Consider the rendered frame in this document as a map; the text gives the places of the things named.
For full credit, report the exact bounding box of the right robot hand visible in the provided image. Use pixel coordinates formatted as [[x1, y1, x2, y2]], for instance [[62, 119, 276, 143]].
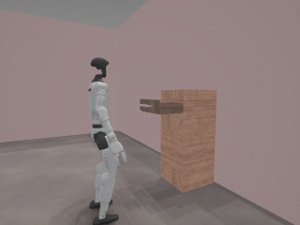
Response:
[[110, 140, 127, 167]]

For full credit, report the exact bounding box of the right robot foot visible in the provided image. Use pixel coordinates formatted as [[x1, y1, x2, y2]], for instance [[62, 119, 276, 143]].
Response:
[[93, 214, 119, 225]]

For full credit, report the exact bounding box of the cabinet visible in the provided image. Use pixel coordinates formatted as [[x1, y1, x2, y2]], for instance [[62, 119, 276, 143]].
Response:
[[160, 89, 218, 193]]

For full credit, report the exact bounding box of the drawer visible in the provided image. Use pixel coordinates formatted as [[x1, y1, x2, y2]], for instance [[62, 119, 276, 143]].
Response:
[[140, 98, 184, 114]]

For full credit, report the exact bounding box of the right robot upper arm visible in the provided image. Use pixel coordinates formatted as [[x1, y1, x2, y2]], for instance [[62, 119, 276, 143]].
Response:
[[96, 82, 108, 116]]

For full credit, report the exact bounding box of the robot right forearm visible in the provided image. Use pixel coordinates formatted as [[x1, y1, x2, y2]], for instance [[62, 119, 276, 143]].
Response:
[[98, 107, 117, 143]]

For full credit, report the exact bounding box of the handle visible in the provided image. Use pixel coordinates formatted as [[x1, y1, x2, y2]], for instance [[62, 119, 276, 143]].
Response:
[[139, 104, 153, 108]]

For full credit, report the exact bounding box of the humanoid robot head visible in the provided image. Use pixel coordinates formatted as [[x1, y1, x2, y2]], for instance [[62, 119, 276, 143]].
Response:
[[90, 57, 109, 83]]

